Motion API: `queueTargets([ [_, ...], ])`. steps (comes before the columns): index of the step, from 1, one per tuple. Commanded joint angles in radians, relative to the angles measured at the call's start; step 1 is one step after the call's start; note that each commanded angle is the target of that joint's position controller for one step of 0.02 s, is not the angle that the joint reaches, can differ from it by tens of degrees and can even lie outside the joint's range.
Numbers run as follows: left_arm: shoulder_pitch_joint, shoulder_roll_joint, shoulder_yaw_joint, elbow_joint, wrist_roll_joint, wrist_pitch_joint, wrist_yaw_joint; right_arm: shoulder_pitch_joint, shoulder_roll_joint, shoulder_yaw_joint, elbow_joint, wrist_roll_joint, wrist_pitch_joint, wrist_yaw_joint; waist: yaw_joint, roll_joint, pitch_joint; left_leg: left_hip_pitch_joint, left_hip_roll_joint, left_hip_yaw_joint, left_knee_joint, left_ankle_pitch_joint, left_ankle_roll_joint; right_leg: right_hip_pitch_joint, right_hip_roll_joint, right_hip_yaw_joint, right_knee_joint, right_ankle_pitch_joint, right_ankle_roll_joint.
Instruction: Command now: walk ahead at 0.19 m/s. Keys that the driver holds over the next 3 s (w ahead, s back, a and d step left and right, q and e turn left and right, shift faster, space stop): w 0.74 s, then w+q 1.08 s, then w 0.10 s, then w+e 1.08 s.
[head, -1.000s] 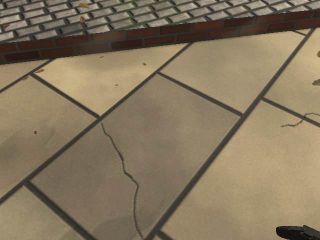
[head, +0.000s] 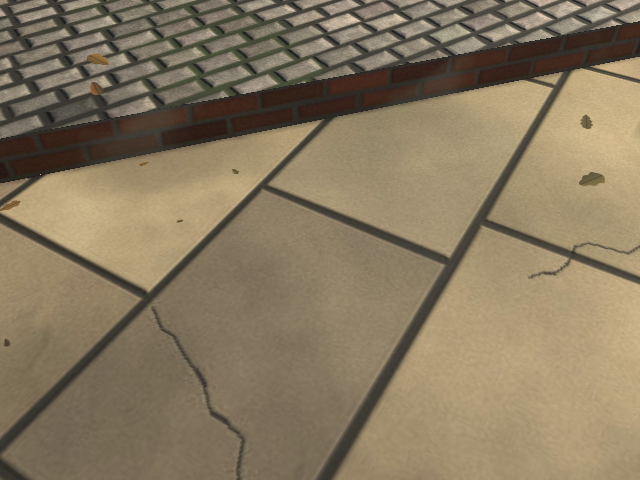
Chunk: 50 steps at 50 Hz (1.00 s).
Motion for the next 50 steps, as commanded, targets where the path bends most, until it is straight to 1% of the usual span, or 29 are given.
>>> queueTargets([
  [1,0.093,0.118,0.031,-0.026,0.002,-0.004,0.001,0.023,-0.083,-0.019,-0.045,-0.003,-0.005,0.003,0.021,-0.033,0.177,-0.205,0.062,-0.115,-0.029,-0.361,0.055,-0.103,-0.13,0.226,-0.147,-0.468,-0.11],
  [3,0.192,0.146,0.048,-0.001,0.005,-0.013,0.003,-0.039,-0.033,-0.011,-0.082,-0.012,-0.023,0.011,0.064,-0.143,0.163,-0.326,0.012,-0.011,0.159,-0.163,0.035,0.024,-0.265,0.439,-0.273,-0.519,-0.183],
  [4,0.19,0.169,0.059,0.0,0.011,-0.015,0.003,-0.068,-0.043,-0.014,-0.099,-0.021,-0.032,0.017,0.068,-0.162,0.167,-0.358,0.024,0.019,0.243,-0.085,0.032,0.036,-0.334,0.517,-0.32,-0.501,-0.217],
  [5,0.181,0.174,0.064,-0.008,0.015,-0.018,0.002,-0.104,-0.074,-0.023,-0.119,-0.021,-0.039,0.021,0.071,-0.136,0.16,-0.383,0.044,-0.001,0.306,-0.105,0.032,0.03,-0.354,0.538,-0.34,-0.474,-0.231],
  [7,0.142,0.179,0.069,-0.023,0.015,-0.025,0.0,-0.11,-0.081,-0.031,-0.142,-0.013,-0.049,0.031,0.042,-0.118,0.148,-0.374,0.068,-0.02,0.316,-0.135,0.031,0.011,-0.342,0.484,-0.333,-0.406,-0.217],
  [9,0.088,0.167,0.07,-0.035,0.005,-0.031,0.0,-0.088,-0.067,-0.032,-0.14,-0.002,-0.057,0.033,0.01,-0.126,0.145,-0.227,0.053,0.012,0.199,-0.085,0.026,-0.073,-0.278,0.351,-0.31,-0.275,-0.172],
  [11,0.037,0.166,0.074,-0.049,-0.009,-0.032,0.0,0.044,-0.042,-0.036,-0.09,0.005,-0.06,0.031,-0.062,-0.094,0.116,0.071,-0.008,0.081,0.026,0.034,0.02,-0.235,-0.202,0.221,-0.227,-0.217,-0.134],
  [12,0.029,0.155,0.073,-0.056,-0.006,-0.037,0.0,0.135,-0.059,-0.046,-0.055,0.005,-0.062,0.026,-0.096,-0.054,0.094,0.232,-0.02,0.068,-0.019,0.024,0.017,-0.33,-0.16,0.173,-0.134,-0.203,-0.114],
  [13,-0.006,0.115,0.063,-0.081,0.0,-0.049,-0.004,0.251,-0.115,-0.063,-0.029,-0.006,-0.07,0.014,-0.146,0.08,0.066,0.37,0.119,-0.13,-0.131,-0.112,0.036,-0.451,-0.085,0.073,0.091,-0.171,-0.077],
  [14,-0.012,0.041,0.046,-0.124,-0.002,-0.063,-0.018,0.363,-0.231,-0.086,-0.02,-0.012,-0.073,0.006,-0.163,0.301,0.008,0.452,0.4,-0.595,-0.333,-0.424,0.122,-0.603,0.021,-0.076,0.414,-0.231,-0.038],
  [15,-0.069,0.134,0.069,-0.147,0.031,-0.06,-0.03,0.335,-0.21,-0.081,-0.006,-0.012,-0.055,0.002,-0.137,0.193,0.09,0.316,0.452,-0.71,-0.37,-0.521,0.189,-0.658,-0.021,-0.027,0.556,-0.248,-0.047],
  [16,-0.114,0.129,0.071,-0.159,0.035,-0.059,-0.041,0.221,-0.175,-0.07,-0.044,-0.012,-0.054,0.006,-0.082,0.08,0.169,0.228,0.41,-0.625,-0.36,-0.478,0.178,-0.671,-0.076,0.004,0.611,-0.142,-0.052],
  [17,-0.103,0.098,0.063,-0.149,0.027,-0.062,-0.049,0.15,-0.157,-0.064,-0.067,-0.007,-0.063,0.01,-0.049,0.049,0.172,0.174,0.358,-0.516,-0.365,-0.341,0.152,-0.631,-0.1,0.011,0.602,-0.051,-0.044],
  [19,-0.066,0.092,0.066,-0.125,0.029,-0.059,-0.058,0.114,-0.109,-0.044,-0.07,-0.002,-0.077,0.006,-0.005,0.059,0.134,0.133,0.281,-0.342,-0.367,-0.06,0.111,-0.539,-0.12,-0.002,0.561,0.058,-0.023],
  [23,-0.159,0.083,0.062,-0.157,0.026,-0.041,-0.058,0.211,-0.089,-0.027,-0.024,-0.002,-0.092,0.004,-0.007,0.076,0.095,0.178,0.235,-0.177,-0.315,0.426,0.115,-0.552,-0.095,-0.059,0.5,0.133,0.001],
  [27,-0.364,0.065,0.042,-0.235,0.008,-0.04,-0.058,0.239,-0.095,-0.019,-0.015,0.002,-0.094,-0.001,-0.041,0.092,0.113,0.155,0.214,-0.12,-0.327,0.522,0.113,-0.489,-0.066,-0.1,0.268,0.225,0.01],
  [31,-0.433,0.083,0.036,-0.273,0.003,-0.045,-0.055,0.256,-0.117,-0.022,0.0,-0.001,-0.097,-0.003,-0.043,0.098,0.128,0.192,0.244,-0.102,-0.312,0.627,0.122,-0.381,-0.042,-0.124,0.118,0.229,-0.028],
  [33,-0.354,0.106,0.047,-0.257,0.002,-0.051,-0.045,0.233,-0.13,-0.025,0.002,-0.005,-0.099,-0.004,0.003,0.097,0.083,0.224,0.249,-0.073,-0.202,0.87,0.105,-0.25,-0.004,-0.134,0.083,0.179,-0.063],
  [35,-0.08,0.145,0.072,-0.17,0.002,-0.067,-0.031,0.211,-0.151,-0.031,0.002,-0.002,-0.095,-0.004,0.118,0.072,-0.058,0.195,0.212,-0.027,0.118,0.987,0.078,0.061,0.036,-0.138,0.0,0.191,-0.105],
  [36,0.078,0.205,0.092,-0.138,0.026,-0.076,-0.021,0.208,-0.132,-0.025,-0.019,0.005,-0.095,0.002,0.176,0.028,-0.159,0.009,0.18,-0.009,0.383,0.709,0.067,0.307,-0.124,0.039,-0.015,0.074,-0.151],
  [37,0.152,0.302,0.113,-0.136,0.046,-0.073,-0.022,0.33,-0.002,-0.003,-0.039,0.037,-0.092,0.016,0.114,-0.2,-0.322,-0.335,0.012,0.039,0.804,-0.127,0.027,0.598,-0.462,0.565,-0.077,-0.005,-0.304],
  [38,0.112,0.267,0.11,-0.141,0.005,-0.053,-0.028,0.264,-0.12,-0.035,-0.032,0.022,-0.086,0.015,0.127,-0.076,-0.306,-0.441,-0.009,-0.073,0.918,-0.179,0.045,0.519,-0.458,0.717,-0.214,-0.165,-0.313],
  [39,-0.024,0.217,0.095,-0.159,-0.005,-0.056,-0.027,0.143,-0.126,-0.041,-0.075,0.013,-0.084,0.014,0.08,-0.058,-0.111,-0.501,0.059,-0.075,0.895,-0.075,0.054,0.352,-0.423,0.531,-0.248,-0.19,-0.265],
  [40,-0.095,0.154,0.08,-0.171,-0.005,-0.069,-0.03,0.083,-0.109,-0.039,-0.09,0.005,-0.088,0.016,0.056,-0.014,-0.026,-0.46,0.096,-0.077,0.827,-0.001,0.054,0.196,-0.38,0.41,-0.29,-0.072,-0.225],
  [42,-0.098,0.08,0.057,-0.147,-0.002,-0.088,-0.022,0.102,-0.072,-0.042,-0.077,-0.015,-0.063,0.023,-0.013,-0.017,0.038,-0.337,0.132,-0.086,0.732,0.037,0.045,0.018,-0.287,0.207,-0.325,0.12,-0.14],
  [43,-0.07,0.082,0.054,-0.135,0.0,-0.097,-0.018,0.134,-0.05,-0.041,-0.072,-0.016,-0.05,0.027,-0.027,-0.053,0.022,-0.304,0.128,-0.081,0.713,0.038,0.038,0.0,-0.294,0.17,-0.33,0.159,-0.14],
  [45,-0.021,0.098,0.055,-0.12,-0.004,-0.114,-0.015,0.096,-0.042,-0.044,-0.09,-0.018,-0.029,0.03,-0.038,-0.05,0.049,-0.34,0.133,-0.07,0.681,0.064,0.029,-0.014,-0.282,0.103,-0.351,0.214,-0.136],
  [47,0.006,0.122,0.057,-0.12,-0.001,-0.119,-0.011,0.004,-0.053,-0.047,-0.127,-0.015,-0.018,0.038,-0.034,-0.043,0.077,-0.424,0.146,-0.061,0.629,0.142,0.022,0.005,-0.275,0.044,-0.375,0.243,-0.124],
  [50,0.048,0.118,0.051,-0.118,0.001,-0.121,-0.009,-0.123,-0.054,-0.043,-0.178,-0.007,-0.019,0.05,-0.016,-0.045,0.096,-0.485,0.143,-0.029,0.484,0.263,0.014,0.043,-0.246,-0.052,-0.374,0.348,-0.098],
])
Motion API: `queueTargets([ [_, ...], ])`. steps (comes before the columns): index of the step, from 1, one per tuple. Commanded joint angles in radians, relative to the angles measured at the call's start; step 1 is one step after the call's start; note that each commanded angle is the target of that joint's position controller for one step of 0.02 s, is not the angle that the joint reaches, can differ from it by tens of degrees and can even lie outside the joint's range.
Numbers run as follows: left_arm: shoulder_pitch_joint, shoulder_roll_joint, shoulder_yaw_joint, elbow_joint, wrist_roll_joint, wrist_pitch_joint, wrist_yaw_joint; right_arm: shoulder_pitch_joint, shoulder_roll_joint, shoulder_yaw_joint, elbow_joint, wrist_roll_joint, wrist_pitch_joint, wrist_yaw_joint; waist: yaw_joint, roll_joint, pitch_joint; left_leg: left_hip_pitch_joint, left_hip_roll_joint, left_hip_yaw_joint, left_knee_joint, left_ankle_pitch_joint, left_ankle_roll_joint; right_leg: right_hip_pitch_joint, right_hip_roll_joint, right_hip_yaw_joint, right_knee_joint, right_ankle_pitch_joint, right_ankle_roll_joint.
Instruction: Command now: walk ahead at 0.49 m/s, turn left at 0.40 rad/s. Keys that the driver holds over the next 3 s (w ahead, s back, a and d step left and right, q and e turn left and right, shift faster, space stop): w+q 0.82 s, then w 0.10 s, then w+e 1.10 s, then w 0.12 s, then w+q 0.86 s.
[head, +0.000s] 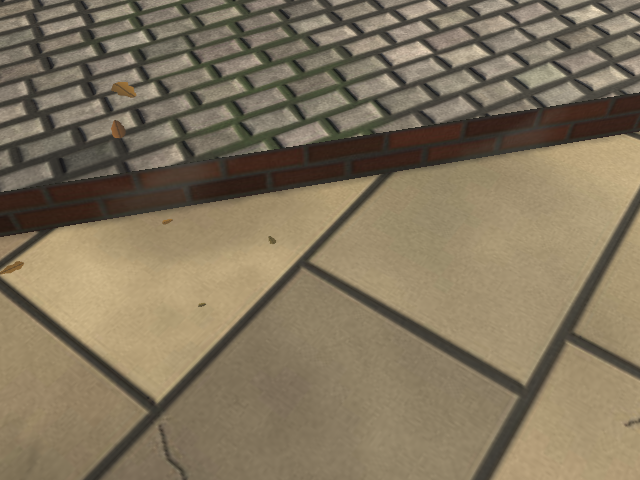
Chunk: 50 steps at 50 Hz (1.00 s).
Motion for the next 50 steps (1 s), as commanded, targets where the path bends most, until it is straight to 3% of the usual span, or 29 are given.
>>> queueTargets([
  [1,0.003,0.076,0.003,-0.053,0.0,-0.019,0.005,-0.041,-0.004,0.007,-0.06,0.007,-0.001,0.013,-0.018,-0.075,0.069,-0.02,0.005,0.033,-0.137,0.127,-0.009,-0.077,-0.266,0.103,-0.158,0.308,-0.045],
  [4,0.063,0.095,0.002,-0.04,-0.004,-0.019,0.013,-0.152,0.006,0.02,-0.104,0.009,-0.004,0.02,0.015,-0.087,0.074,0.014,-0.017,0.104,-0.3,0.179,0.001,-0.015,-0.277,0.044,-0.144,0.427,-0.031],
  [7,0.119,0.111,0.004,-0.019,0.001,-0.007,0.023,-0.217,-0.008,0.019,-0.14,0.005,-0.007,0.022,0.031,-0.085,0.075,0.011,-0.044,0.15,-0.386,0.115,0.03,0.118,-0.311,0.006,-0.087,0.575,-0.028],
  [10,0.103,0.148,0.013,-0.023,0.007,0.008,0.036,-0.147,-0.038,0.004,-0.129,0.001,-0.008,0.016,-0.016,-0.131,0.015,0.133,-0.124,0.202,-0.41,-0.034,0.085,0.201,-0.33,-0.046,0.09,0.976,-0.018],
  [12,0.083,0.176,0.022,-0.039,0.012,0.025,0.034,0.017,-0.082,-0.019,-0.082,-0.003,-0.012,0.011,-0.086,-0.148,-0.08,0.319,-0.185,0.205,-0.466,-0.109,0.135,0.184,-0.337,-0.06,0.368,1.029,-0.022],
  [13,0.053,0.186,0.026,-0.06,0.007,0.03,0.027,0.153,-0.125,-0.041,-0.044,-0.016,-0.018,0.004,-0.158,-0.108,-0.143,0.526,-0.168,0.137,-0.562,-0.09,0.173,0.052,-0.322,-0.075,0.605,0.858,0.002],
  [14,0.056,0.121,0.013,-0.112,-0.01,0.026,0.014,0.231,-0.23,-0.072,-0.043,-0.025,-0.017,-0.01,-0.165,0.054,-0.244,0.806,0.098,-0.233,-0.59,-0.173,0.274,-0.273,-0.232,-0.082,0.969,0.291,0.043],
  [15,0.011,0.11,0.016,-0.185,-0.016,0.015,-0.004,0.195,-0.279,-0.08,-0.061,-0.004,-0.005,-0.006,-0.115,0.153,-0.294,0.94,0.276,-0.742,-0.754,-0.128,0.402,-0.595,-0.022,0.09,1.219,-0.32,0.076],
  [16,-0.114,0.147,0.022,-0.212,-0.005,0.002,-0.01,0.163,-0.251,-0.072,-0.055,0.014,0.003,-0.013,-0.116,0.002,-0.167,0.86,0.237,-0.593,-0.782,-0.122,0.352,-0.707,-0.11,0.213,1.19,-0.214,0.062],
  [17,-0.128,0.142,0.018,-0.224,-0.014,-0.011,-0.014,0.11,-0.206,-0.06,-0.059,0.02,0.0,-0.018,-0.08,-0.034,-0.079,0.732,0.211,-0.478,-0.803,-0.049,0.305,-0.688,-0.147,0.21,1.101,-0.121,0.059],
  [18,-0.107,0.135,0.02,-0.209,-0.01,-0.01,-0.011,0.065,-0.165,-0.049,-0.066,0.018,-0.006,-0.02,-0.03,-0.095,-0.025,0.624,0.158,-0.387,-0.818,0.073,0.256,-0.626,-0.176,0.209,1.006,-0.087,0.064],
  [19,-0.09,0.126,0.02,-0.206,0.01,0.009,-0.009,0.035,-0.137,-0.039,-0.072,0.03,-0.013,-0.025,0.005,-0.106,-0.011,0.557,0.101,-0.303,-0.829,0.15,0.218,-0.568,-0.191,0.208,0.955,-0.072,0.077],
  [20,-0.06,0.111,0.016,-0.207,0.025,0.03,-0.012,0.035,-0.138,-0.035,-0.076,0.033,-0.025,-0.027,0.023,-0.056,-0.026,0.507,0.087,-0.27,-0.829,0.237,0.225,-0.51,-0.197,0.21,0.914,-0.076,0.095],
  [21,-0.068,0.111,0.017,-0.216,0.031,0.047,-0.015,0.056,-0.139,-0.033,-0.07,0.037,-0.037,-0.027,0.03,-0.051,-0.025,0.498,0.068,-0.251,-0.825,0.311,0.226,-0.505,-0.197,0.203,0.888,-0.085,0.112],
  [24,-0.17,0.112,0.016,-0.263,0.031,0.07,-0.024,0.117,-0.178,-0.039,-0.064,0.036,-0.05,-0.027,0.011,-0.022,-0.009,0.478,0.02,-0.211,-0.84,0.35,0.203,-0.556,-0.193,0.173,0.768,0.002,0.146],
  [28,-0.34,0.121,0.011,-0.333,0.024,0.075,-0.03,0.209,-0.183,-0.038,-0.065,0.032,-0.042,-0.023,-0.051,0.017,0.0,0.553,0.004,-0.237,-0.831,0.352,0.161,-0.636,-0.171,0.168,0.591,0.14,0.152],
  [34,-0.513,0.133,-0.007,-0.42,0.012,0.059,-0.04,0.283,-0.203,-0.04,-0.078,0.018,-0.035,-0.036,-0.108,0.042,0.012,0.685,0.03,-0.303,-0.766,0.413,0.154,-0.636,-0.112,0.175,0.374,0.186,0.124],
  [36,-0.479,0.156,-0.005,-0.428,0.008,0.049,-0.038,0.255,-0.222,-0.045,-0.093,0.015,-0.037,-0.045,-0.076,0.053,0.007,0.683,0.045,-0.329,-0.729,0.451,0.127,-0.535,-0.098,0.193,0.295,0.161,0.101],
  [37,-0.41,0.171,0.0,-0.413,0.005,0.044,-0.034,0.214,-0.236,-0.048,-0.107,0.014,-0.039,-0.046,-0.036,0.058,-0.009,0.645,0.039,-0.322,-0.689,0.517,0.102,-0.417,-0.08,0.192,0.256,0.125,0.085],
  [38,-0.303,0.199,0.012,-0.381,0.004,0.038,-0.024,0.184,-0.251,-0.052,-0.118,0.013,-0.043,-0.042,0.009,0.054,-0.057,0.611,0.02,-0.315,-0.593,0.631,0.079,-0.262,-0.049,0.181,0.241,0.083,0.067],
  [39,-0.151,0.228,0.024,-0.341,0.004,0.027,-0.011,0.163,-0.256,-0.053,-0.124,0.018,-0.049,-0.033,0.086,0.007,-0.14,0.558,-0.037,-0.275,-0.407,0.632,0.056,-0.06,-0.059,0.181,0.182,0.109,0.044],
  [40,0.003,0.292,0.04,-0.333,0.029,0.019,0.008,0.176,-0.19,-0.036,-0.153,0.028,-0.057,-0.022,0.136,-0.08,-0.283,0.422,-0.101,-0.227,-0.137,0.365,0.039,0.18,-0.257,0.375,0.162,-0.078,0.003],
  [41,-0.008,0.377,0.055,-0.347,0.055,0.027,0.01,0.299,-0.086,-0.016,-0.184,0.064,-0.052,-0.024,0.05,-0.325,-0.386,0.112,-0.259,-0.12,0.143,-0.411,0.01,0.392,-0.534,0.839,0.058,-0.14,-0.098],
  [42,-0.062,0.315,0.051,-0.352,0.033,0.041,0.003,0.312,-0.176,-0.023,-0.16,0.026,-0.041,-0.03,0.021,-0.25,-0.339,0.03,-0.181,-0.121,0.248,-0.376,0.021,0.296,-0.522,0.976,0.002,-0.258,-0.131],
  [43,-0.134,0.218,0.028,-0.361,0.022,0.042,-0.001,0.252,-0.185,-0.026,-0.151,0.013,-0.034,-0.026,0.006,-0.128,-0.182,0.024,-0.132,-0.107,0.243,-0.27,0.016,0.142,-0.474,0.808,-0.019,-0.269,-0.114],
  [44,-0.164,0.165,0.014,-0.353,0.02,0.038,-0.007,0.197,-0.166,-0.02,-0.155,0.007,-0.033,-0.017,0.005,-0.06,-0.096,0.045,-0.102,-0.095,0.191,-0.207,0.009,0.03,-0.411,0.649,-0.036,-0.159,-0.095],
  [46,-0.142,0.148,0.006,-0.315,0.017,0.027,-0.008,0.169,-0.14,-0.014,-0.162,-0.008,-0.019,0.002,-0.012,-0.11,-0.044,0.104,-0.073,-0.09,0.117,-0.176,-0.002,-0.078,-0.317,0.455,-0.076,0.033,-0.049],
  [47,-0.115,0.164,0.008,-0.295,0.011,0.014,-0.014,0.187,-0.127,-0.011,-0.163,-0.01,-0.011,0.008,-0.023,-0.154,-0.06,0.126,-0.083,-0.087,0.102,-0.177,-0.007,-0.087,-0.319,0.432,-0.074,0.138,-0.067],
  [50,-0.073,0.175,0.013,-0.257,-0.008,-0.006,-0.029,0.124,-0.124,-0.003,-0.183,-0.018,-0.006,0.015,-0.037,-0.136,-0.055,0.066,-0.061,-0.048,0.026,-0.148,-0.025,-0.064,-0.304,0.381,-0.099,0.253,-0.108],
])
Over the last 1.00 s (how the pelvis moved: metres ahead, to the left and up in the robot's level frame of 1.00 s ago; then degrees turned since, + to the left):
0.43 0.02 0.00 5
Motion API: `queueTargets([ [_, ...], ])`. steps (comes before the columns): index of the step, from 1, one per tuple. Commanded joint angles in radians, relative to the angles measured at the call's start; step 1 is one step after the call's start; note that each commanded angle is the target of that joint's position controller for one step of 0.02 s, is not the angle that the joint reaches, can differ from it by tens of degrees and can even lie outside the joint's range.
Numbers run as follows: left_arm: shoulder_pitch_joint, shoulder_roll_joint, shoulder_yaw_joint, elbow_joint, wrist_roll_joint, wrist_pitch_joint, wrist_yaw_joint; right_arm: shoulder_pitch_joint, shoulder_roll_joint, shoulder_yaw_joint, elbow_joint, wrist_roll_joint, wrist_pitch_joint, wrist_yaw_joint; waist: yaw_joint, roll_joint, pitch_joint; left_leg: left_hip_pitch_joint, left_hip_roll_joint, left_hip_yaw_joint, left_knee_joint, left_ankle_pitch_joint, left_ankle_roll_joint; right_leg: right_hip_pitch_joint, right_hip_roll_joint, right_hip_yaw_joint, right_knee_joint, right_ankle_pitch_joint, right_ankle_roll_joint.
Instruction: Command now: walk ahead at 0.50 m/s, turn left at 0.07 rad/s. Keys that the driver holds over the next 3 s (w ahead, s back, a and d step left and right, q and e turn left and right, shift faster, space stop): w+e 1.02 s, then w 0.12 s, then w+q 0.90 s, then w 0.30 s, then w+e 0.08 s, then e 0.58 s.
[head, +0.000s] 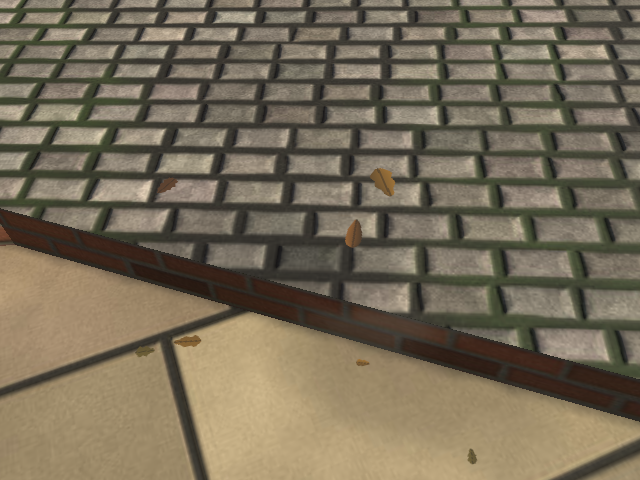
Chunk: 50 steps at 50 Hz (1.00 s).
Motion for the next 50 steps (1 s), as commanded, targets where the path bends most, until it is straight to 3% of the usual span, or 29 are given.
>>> queueTargets([
  [1,0.048,0.107,0.021,-0.013,-0.018,-0.025,-0.009,0.03,-0.025,0.004,-0.053,-0.015,0.001,0.013,-0.032,-0.14,-0.03,-0.124,0.069,0.025,-0.075,0.068,-0.025,0.103,-0.246,0.264,-0.222,0.219,-0.168],
  [5,0.108,0.12,0.027,0.021,-0.018,-0.01,-0.01,-0.16,0.018,0.037,-0.111,-0.001,-0.012,0.023,0.009,-0.142,0.005,-0.073,0.075,0.084,-0.349,0.192,-0.071,0.056,-0.19,0.205,-0.239,0.219,-0.155],
  [9,0.16,0.157,0.041,0.038,-0.014,-0.001,-0.011,-0.24,-0.011,0.04,-0.132,0.01,-0.024,0.01,0.034,-0.144,-0.006,0.015,0.042,0.098,-0.491,0.205,-0.079,0.089,-0.207,0.237,-0.174,0.286,-0.139],
  [11,0.159,0.169,0.047,0.04,-0.013,0.003,-0.01,-0.223,-0.029,0.034,-0.135,0.013,-0.036,0.0,0.018,-0.151,-0.016,0.083,0.034,0.087,-0.546,0.169,-0.066,0.104,-0.223,0.276,-0.121,0.282,-0.124],
  [13,0.141,0.159,0.047,0.037,-0.02,0.007,-0.007,-0.079,-0.06,0.019,-0.088,0.003,-0.056,-0.017,-0.049,-0.096,-0.076,0.311,0.02,0.081,-0.668,0.173,-0.04,0.058,-0.171,0.258,0.049,0.302,-0.093],
  [14,0.125,0.12,0.037,0.015,-0.028,0.004,-0.008,0.059,-0.123,-0.001,-0.064,-0.019,-0.07,-0.033,-0.108,-0.002,-0.173,0.507,0.159,-0.064,-0.713,0.079,0.0,-0.047,-0.1,0.205,0.273,0.2,-0.066],
  [15,0.142,0.019,0.014,-0.033,-0.048,0.003,-0.006,0.143,-0.221,-0.022,-0.067,-0.037,-0.068,-0.045,-0.12,0.186,-0.263,0.73,0.417,-0.38,-0.797,-0.073,0.058,-0.322,0.029,0.086,0.55,-0.216,-0.027],
  [16,0.181,0.086,0.03,-0.033,-0.033,0.019,0.003,0.135,-0.219,-0.031,-0.057,-0.012,-0.049,-0.045,-0.091,0.21,-0.272,0.672,0.481,-0.578,-0.858,-0.178,0.126,-0.429,0.025,0.097,0.709,-0.354,-0.044],
  [17,0.156,0.113,0.039,-0.008,-0.02,0.033,0.001,0.064,-0.118,-0.007,-0.073,-0.002,-0.045,-0.04,-0.06,0.086,-0.151,0.576,0.425,-0.467,-0.87,-0.229,0.115,-0.45,-0.036,0.139,0.763,-0.285,-0.055],
  [18,0.121,0.092,0.037,-0.004,-0.017,0.036,-0.01,0.012,-0.061,0.008,-0.075,0.008,-0.051,-0.035,-0.04,0.049,-0.066,0.478,0.369,-0.331,-0.894,-0.116,0.098,-0.441,-0.065,0.139,0.748,-0.212,-0.047],
  [20,0.098,0.076,0.04,-0.001,0.001,0.054,-0.023,-0.009,-0.023,0.019,-0.064,0.01,-0.064,-0.039,-0.008,0.064,-0.022,0.397,0.303,-0.153,-0.925,0.112,0.062,-0.398,-0.097,0.129,0.713,-0.145,-0.024],
  [24,0.024,0.051,0.037,-0.027,0.014,0.077,-0.041,0.04,-0.038,0.01,-0.026,0.027,-0.09,-0.039,0.008,0.045,-0.031,0.413,0.292,0.011,-0.933,0.399,0.077,-0.447,-0.108,0.107,0.727,-0.039,0.007],
  [28,-0.12,0.042,0.027,-0.075,0.014,0.08,-0.061,0.082,-0.037,0.006,0.007,0.022,-0.087,-0.04,-0.014,0.042,0.001,0.433,0.273,0.133,-0.947,0.439,0.079,-0.497,-0.114,0.079,0.584,0.078,0.027],
  [31,-0.224,0.025,0.009,-0.109,0.013,0.075,-0.072,0.084,-0.065,-0.002,0.018,0.018,-0.085,-0.041,-0.03,0.041,0.029,0.409,0.262,0.216,-0.942,0.477,0.062,-0.402,-0.1,0.03,0.388,0.153,0.017],
  [33,-0.265,0.034,0.006,-0.127,0.019,0.073,-0.071,0.105,-0.088,-0.008,0.031,0.02,-0.083,-0.044,-0.037,0.036,0.035,0.437,0.274,0.247,-0.914,0.552,0.051,-0.352,-0.082,-0.013,0.307,0.125,-0.008],
  [36,-0.254,0.06,0.013,-0.136,0.025,0.074,-0.062,0.121,-0.117,-0.015,0.048,0.019,-0.066,-0.05,-0.024,0.058,0.003,0.529,0.29,0.286,-0.778,0.857,0.033,-0.281,-0.024,-0.06,0.244,0.002,-0.065],
  [38,-0.122,0.089,0.028,-0.104,0.025,0.062,-0.048,0.127,-0.143,-0.021,0.053,0.021,-0.042,-0.052,0.03,0.058,-0.082,0.565,0.284,0.305,-0.522,1.029,0.027,-0.141,0.055,-0.085,0.176,-0.074,-0.117],
  [39,0.022,0.117,0.045,-0.058,0.034,0.051,-0.037,0.121,-0.142,-0.018,0.044,0.022,-0.032,-0.052,0.096,0.009,-0.17,0.471,0.26,0.324,-0.29,0.905,0.001,0.061,0.071,-0.059,0.103,-0.026,-0.149],
  [40,0.115,0.221,0.075,-0.046,0.044,0.048,-0.019,0.14,-0.086,0.0,-0.004,0.024,-0.035,-0.048,0.115,-0.131,-0.271,0.168,0.206,0.332,0.016,0.49,-0.046,0.346,-0.139,0.229,0.092,-0.043,-0.215],
  [41,0.096,0.324,0.1,-0.062,0.021,0.059,-0.01,0.125,-0.034,0.009,-0.07,0.021,-0.043,-0.038,0.065,-0.321,-0.337,-0.184,-0.004,0.229,0.323,-0.237,-0.099,0.52,-0.371,0.736,-0.025,0.169,-0.359],
  [42,0.107,0.294,0.097,-0.067,0.0,0.071,-0.006,0.043,-0.084,0.002,-0.07,0.005,-0.044,-0.036,0.096,-0.115,-0.306,-0.24,0.057,0.051,0.342,-0.157,-0.089,0.479,-0.346,0.658,-0.051,0.215,-0.34],
  [43,0.043,0.242,0.085,-0.066,-0.01,0.073,0.001,0.016,-0.06,0.012,-0.075,0.017,-0.053,-0.033,0.063,-0.077,-0.18,-0.24,0.098,0.044,0.282,-0.054,-0.084,0.341,-0.32,0.528,-0.063,0.249,-0.32],
  [44,-0.001,0.183,0.069,-0.069,-0.013,0.072,0.003,0.022,-0.054,0.015,-0.066,0.016,-0.056,-0.035,0.021,-0.036,-0.1,-0.192,0.13,0.043,0.181,-0.018,-0.083,0.222,-0.262,0.444,-0.089,0.327,-0.274],
  [45,-0.035,0.15,0.057,-0.072,-0.022,0.066,0.007,0.015,-0.058,0.014,-0.071,0.001,-0.045,-0.037,-0.011,-0.04,-0.066,-0.147,0.142,0.036,0.122,-0.016,-0.09,0.144,-0.216,0.392,-0.104,0.388,-0.248],
  [46,-0.057,0.134,0.05,-0.08,-0.021,0.059,0.007,0.042,-0.056,0.016,-0.063,-0.011,-0.028,-0.036,-0.031,-0.054,-0.081,-0.089,0.14,0.038,0.095,-0.009,-0.098,0.1,-0.19,0.355,-0.112,0.439,-0.235],
  [48,-0.043,0.148,0.051,-0.081,-0.018,0.044,0.004,0.057,-0.038,0.02,-0.067,-0.018,-0.006,-0.029,-0.045,-0.069,-0.11,-0.059,0.121,0.062,0.081,-0.003,-0.112,0.066,-0.159,0.316,-0.105,0.554,-0.239],
  [50,-0.007,0.163,0.056,-0.078,-0.014,0.039,0.006,0.012,-0.023,0.026,-0.09,-0.017,0.003,-0.025,-0.031,-0.078,-0.12,-0.095,0.115,0.076,0.058,0.036,-0.122,0.071,-0.146,0.32,-0.104,0.543,-0.231],
])
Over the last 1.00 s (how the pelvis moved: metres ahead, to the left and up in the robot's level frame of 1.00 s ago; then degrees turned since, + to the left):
0.56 0.11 0.00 32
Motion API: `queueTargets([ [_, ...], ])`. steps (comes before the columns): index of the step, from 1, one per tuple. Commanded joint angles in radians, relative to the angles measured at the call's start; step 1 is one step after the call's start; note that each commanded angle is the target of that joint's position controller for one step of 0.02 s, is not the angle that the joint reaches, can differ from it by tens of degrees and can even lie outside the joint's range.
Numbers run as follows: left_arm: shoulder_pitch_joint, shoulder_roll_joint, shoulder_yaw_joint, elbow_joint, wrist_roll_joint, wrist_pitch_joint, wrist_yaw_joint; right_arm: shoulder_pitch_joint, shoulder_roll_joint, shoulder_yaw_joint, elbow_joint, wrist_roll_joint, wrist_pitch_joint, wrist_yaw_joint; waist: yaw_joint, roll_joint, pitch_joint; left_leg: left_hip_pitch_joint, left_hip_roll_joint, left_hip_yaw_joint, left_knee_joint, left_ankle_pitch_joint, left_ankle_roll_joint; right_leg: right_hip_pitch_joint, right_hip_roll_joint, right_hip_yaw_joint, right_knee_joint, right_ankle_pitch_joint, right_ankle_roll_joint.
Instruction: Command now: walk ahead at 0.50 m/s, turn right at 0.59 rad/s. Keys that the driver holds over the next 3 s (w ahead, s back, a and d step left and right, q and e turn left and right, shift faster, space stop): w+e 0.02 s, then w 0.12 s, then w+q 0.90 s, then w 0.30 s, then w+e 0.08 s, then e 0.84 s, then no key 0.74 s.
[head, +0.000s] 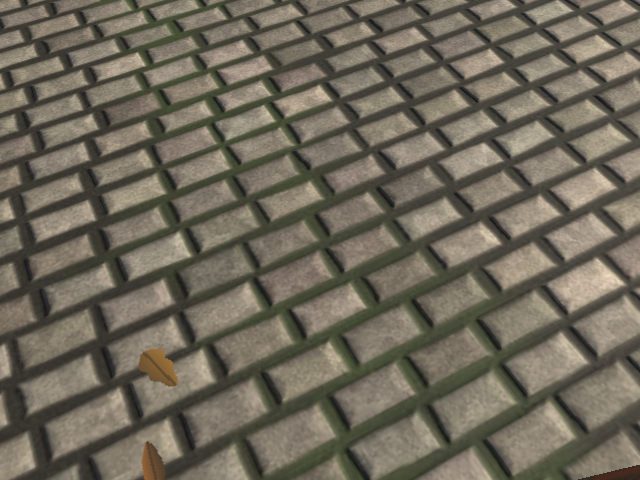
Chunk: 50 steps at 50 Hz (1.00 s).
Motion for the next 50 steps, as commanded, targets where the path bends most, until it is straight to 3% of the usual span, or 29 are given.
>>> queueTargets([
  [1,0.031,0.138,0.032,-0.065,-0.001,-0.022,0.01,0.06,-0.068,-0.015,-0.05,-0.004,0.015,0.003,-0.019,-0.064,-0.136,-0.036,-0.009,0.021,-0.007,0.06,-0.019,0.102,-0.263,0.249,-0.115,0.486,-0.139],
  [2,0.048,0.138,0.033,-0.065,0.004,-0.022,0.015,0.057,-0.049,-0.009,-0.048,-0.003,0.02,0.0,-0.01,-0.125,-0.156,-0.065,-0.022,0.044,0.088,0.046,-0.019,0.12,-0.265,0.263,-0.122,0.402,-0.15],
  [5,0.144,0.121,0.025,-0.047,0.007,-0.027,0.023,-0.056,-0.061,-0.014,-0.095,-0.009,0.022,-0.006,0.032,-0.071,-0.091,-0.324,0.002,0.038,0.25,0.027,-0.011,0.218,-0.306,0.367,-0.152,0.22,-0.186],
  [8,0.305,0.138,0.023,0.002,0.018,-0.041,0.033,-0.176,-0.018,-0.006,-0.164,-0.008,0.024,-0.021,0.09,-0.09,-0.058,-0.81,-0.028,0.027,0.793,-0.213,0.034,0.477,-0.399,0.488,-0.097,0.137,-0.252],
  [12,0.367,0.108,-0.002,0.079,0.038,-0.067,0.032,-0.344,0.054,0.037,-0.283,0.015,0.018,-0.033,0.077,-0.074,0.064,-1.108,-0.063,-0.019,1.055,-0.385,0.122,0.46,-0.435,0.385,-0.138,0.086,-0.143],
  [15,0.31,0.076,-0.032,0.144,0.01,-0.062,0.025,-0.412,0.101,0.08,-0.37,0.024,0.034,-0.025,0.016,-0.044,0.119,-0.917,-0.06,0.075,0.735,-0.339,0.147,0.183,-0.344,0.195,-0.317,-0.052,-0.044],
  [17,0.26,0.107,-0.031,0.14,-0.005,-0.047,0.045,-0.327,0.096,0.089,-0.392,0.005,0.066,-0.006,-0.025,-0.054,0.027,-0.499,-0.041,0.153,0.503,-0.172,0.168,0.042,-0.34,0.087,-0.464,0.256,-0.056],
  [18,0.187,0.094,-0.038,0.102,-0.019,-0.046,0.036,-0.229,0.078,0.078,-0.342,0.012,0.07,0.003,-0.042,-0.043,-0.041,-0.216,-0.067,0.197,0.407,-0.138,0.191,-0.019,-0.306,-0.022,-0.427,0.628,-0.043],
  [19,0.148,0.134,-0.033,0.072,-0.049,-0.047,0.039,-0.115,0.056,0.065,-0.28,0.019,0.078,0.007,-0.1,-0.058,-0.203,0.062,-0.152,0.237,0.354,-0.035,0.197,-0.019,-0.298,-0.071,-0.313,1.209,-0.049],
  [20,0.158,0.226,-0.01,0.059,-0.046,-0.055,0.039,-0.017,0.025,0.048,-0.253,0.029,0.08,0.003,-0.135,-0.126,-0.259,0.135,-0.169,0.237,0.276,-0.097,0.197,0.068,-0.35,-0.066,-0.144,1.524,-0.038],
  [21,0.186,0.24,0.005,0.066,-0.04,-0.05,0.039,0.068,0.001,0.033,-0.217,0.033,0.071,0.005,-0.161,-0.181,-0.303,0.16,-0.2,0.214,0.17,-0.184,0.211,0.195,-0.384,-0.042,0.056,1.698,-0.03],
  [22,0.175,0.252,0.018,0.065,-0.038,-0.043,0.031,0.166,-0.036,0.014,-0.179,0.032,0.061,0.012,-0.21,-0.21,-0.342,0.247,-0.231,0.147,-0.026,-0.204,0.237,0.246,-0.366,-0.054,0.302,1.693,-0.012],
  [23,0.174,0.177,0.008,0.036,-0.018,-0.052,0.029,0.251,-0.141,-0.027,-0.12,0.013,0.049,0.018,-0.212,-0.041,-0.357,0.369,-0.112,-0.244,-0.223,-0.306,0.316,0.089,-0.253,-0.007,0.728,0.976,0.014],
  [24,0.159,0.08,-0.004,-0.044,0.02,-0.064,-0.021,0.28,-0.261,-0.06,-0.065,0.046,0.07,-0.003,-0.152,0.333,-0.384,0.513,0.074,-0.942,-0.712,-0.109,0.391,-0.302,-0.005,0.02,1.099,-0.037,0.092],
  [25,0.173,0.049,-0.016,-0.074,0.06,-0.074,-0.041,0.164,-0.23,-0.069,-0.082,0.055,0.065,-0.015,-0.065,0.163,-0.358,0.501,0.122,-1.108,-0.786,-0.217,0.378,-0.446,-0.067,0.154,1.293,-0.023,0.074],
  [26,0.086,0.037,-0.024,-0.109,0.049,-0.078,-0.045,0.096,-0.157,-0.054,-0.068,0.049,0.051,-0.015,-0.04,0.023,-0.185,0.338,0.098,-0.993,-0.757,-0.257,0.368,-0.524,-0.089,0.112,1.352,0.002,0.067],
  [27,0.036,-0.025,-0.043,-0.145,0.052,-0.081,-0.028,0.108,-0.092,-0.042,-0.014,0.037,0.03,-0.011,-0.003,-0.054,-0.073,0.195,0.073,-0.861,-0.732,-0.187,0.354,-0.58,-0.107,0.087,1.45,-0.048,0.055],
  [28,-0.006,-0.055,-0.054,-0.169,0.055,-0.066,-0.006,0.1,-0.036,-0.031,0.017,0.02,0.009,-0.008,0.03,-0.132,-0.023,0.085,0.031,-0.663,-0.699,-0.133,0.313,-0.584,-0.149,0.099,1.418,-0.045,0.04],
  [30,-0.02,-0.078,-0.067,-0.221,0.039,-0.03,0.024,0.119,0.016,-0.015,0.075,0.021,-0.03,0.008,0.079,-0.043,-0.014,0.032,0.0,-0.481,-0.708,0.084,0.291,-0.651,-0.163,0.077,1.539,-0.118,0.027],
  [31,-0.012,-0.101,-0.078,-0.235,0.051,-0.012,0.035,0.127,-0.002,-0.021,0.097,0.036,-0.041,0.016,0.111,-0.05,-0.007,0.009,-0.047,-0.37,-0.703,0.111,0.265,-0.656,-0.184,0.078,1.457,-0.119,0.025],
  [32,0.008,-0.069,-0.078,-0.236,0.05,-0.005,0.036,0.053,-0.034,-0.028,0.059,0.043,-0.041,0.019,0.14,-0.078,0.006,-0.063,-0.108,-0.256,-0.761,0.049,0.24,-0.556,-0.213,0.068,1.158,-0.078,0.047],
  [34,-0.08,0.005,-0.058,-0.258,0.048,-0.012,0.025,0.101,-0.054,-0.029,0.034,0.053,-0.055,0.007,0.074,-0.054,0.006,-0.029,-0.127,-0.231,-0.828,0.392,0.249,-0.466,-0.211,-0.03,0.908,0.046,0.094],
  [38,-0.268,-0.042,-0.071,-0.3,0.036,-0.016,-0.006,0.328,-0.109,-0.065,0.062,0.069,-0.044,-0.022,-0.081,0.001,-0.079,0.416,-0.089,-0.256,-0.851,0.746,0.178,-0.542,-0.177,-0.069,0.539,0.193,0.119],
  [41,-0.366,-0.028,-0.072,-0.31,0.024,-0.018,-0.026,0.402,-0.108,-0.073,0.063,0.054,-0.023,-0.033,-0.131,0.051,-0.08,0.651,-0.066,-0.29,-0.864,0.78,0.176,-0.6,-0.136,-0.077,0.382,0.177,0.12],
  [44,-0.416,0.002,-0.071,-0.327,0.015,-0.026,-0.032,0.378,-0.123,-0.078,0.042,0.041,-0.016,-0.038,-0.116,0.075,-0.077,0.7,-0.047,-0.321,-0.831,0.82,0.178,-0.499,-0.105,-0.061,0.237,0.129,0.107],
  [47,-0.214,0.079,-0.036,-0.258,0.008,-0.032,-0.006,0.284,-0.165,-0.085,0.007,0.038,-0.029,-0.038,-0.009,0.075,-0.156,0.595,-0.061,-0.326,-0.634,1.075,0.126,-0.079,-0.043,-0.04,0.124,0.07,0.075],
  [48,-0.076,0.11,-0.022,-0.223,0.005,-0.041,0.009,0.237,-0.179,-0.088,-0.009,0.042,-0.039,-0.029,0.068,0.065,-0.203,0.557,-0.074,-0.326,-0.479,1.052,0.115,0.076,-0.087,-0.003,0.057,0.127,0.053],
  [49,0.074,0.139,-0.01,-0.197,0.021,-0.054,0.033,0.203,-0.151,-0.083,-0.037,0.052,-0.052,-0.018,0.134,0.048,-0.291,0.42,-0.095,-0.321,-0.287,0.827,0.119,0.321,-0.214,0.088,0.065,0.088,0.014],
  [50,0.119,0.192,0.003,-0.199,0.059,-0.059,0.049,0.297,-0.021,-0.053,-0.065,0.074,-0.056,-0.015,0.069,-0.176,-0.391,0.163,-0.194,-0.205,-0.02,0.019,0.105,0.586,-0.506,0.385,0.112,0.214,-0.057],
])
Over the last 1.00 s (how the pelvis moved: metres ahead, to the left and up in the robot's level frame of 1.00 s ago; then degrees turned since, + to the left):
0.45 -0.09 0.00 -31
